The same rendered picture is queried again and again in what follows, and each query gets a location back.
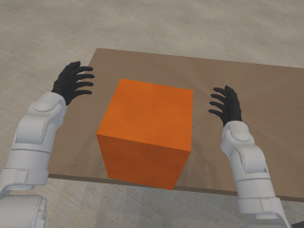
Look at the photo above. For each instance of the carton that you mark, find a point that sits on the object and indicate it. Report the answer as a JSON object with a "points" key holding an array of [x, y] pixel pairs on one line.
{"points": [[146, 133]]}

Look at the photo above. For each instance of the table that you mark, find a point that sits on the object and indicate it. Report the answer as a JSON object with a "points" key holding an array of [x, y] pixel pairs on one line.
{"points": [[271, 100]]}

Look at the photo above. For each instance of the robot left forearm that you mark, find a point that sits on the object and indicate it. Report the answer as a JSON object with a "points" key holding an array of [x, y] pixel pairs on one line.
{"points": [[32, 145]]}

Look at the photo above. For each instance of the right robot hand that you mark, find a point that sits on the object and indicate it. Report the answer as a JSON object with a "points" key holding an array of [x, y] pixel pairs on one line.
{"points": [[230, 109]]}

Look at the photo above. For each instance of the robot right forearm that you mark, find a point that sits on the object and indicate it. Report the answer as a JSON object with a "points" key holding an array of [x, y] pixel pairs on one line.
{"points": [[256, 194]]}

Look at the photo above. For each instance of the left robot hand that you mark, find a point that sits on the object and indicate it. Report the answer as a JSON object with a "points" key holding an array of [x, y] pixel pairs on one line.
{"points": [[67, 81]]}

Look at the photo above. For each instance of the left robot upper arm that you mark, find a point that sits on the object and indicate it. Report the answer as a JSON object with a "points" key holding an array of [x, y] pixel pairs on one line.
{"points": [[23, 211]]}

